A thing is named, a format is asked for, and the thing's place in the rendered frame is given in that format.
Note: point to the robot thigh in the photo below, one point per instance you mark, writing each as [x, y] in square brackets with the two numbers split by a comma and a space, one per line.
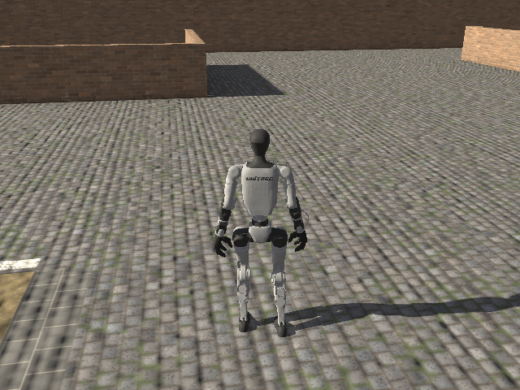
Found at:
[240, 239]
[279, 238]

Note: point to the robot right thigh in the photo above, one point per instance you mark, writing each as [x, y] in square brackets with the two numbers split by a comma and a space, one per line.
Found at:
[279, 238]

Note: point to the robot left forearm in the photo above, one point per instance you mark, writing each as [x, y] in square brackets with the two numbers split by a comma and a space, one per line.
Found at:
[223, 220]

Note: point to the left robot hand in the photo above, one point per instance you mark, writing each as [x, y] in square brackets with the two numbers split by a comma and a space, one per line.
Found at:
[218, 245]

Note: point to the right robot hand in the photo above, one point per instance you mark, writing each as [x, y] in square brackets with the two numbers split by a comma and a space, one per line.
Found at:
[302, 238]

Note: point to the robot left thigh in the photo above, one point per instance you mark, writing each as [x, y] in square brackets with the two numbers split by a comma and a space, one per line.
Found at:
[240, 239]

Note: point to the right robot upper arm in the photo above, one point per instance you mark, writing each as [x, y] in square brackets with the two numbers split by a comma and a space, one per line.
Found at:
[285, 173]

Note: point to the left robot upper arm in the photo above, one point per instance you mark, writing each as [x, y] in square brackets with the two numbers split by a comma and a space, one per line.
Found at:
[233, 173]

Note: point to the robot right forearm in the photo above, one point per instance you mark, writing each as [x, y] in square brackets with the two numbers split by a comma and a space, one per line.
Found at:
[297, 218]

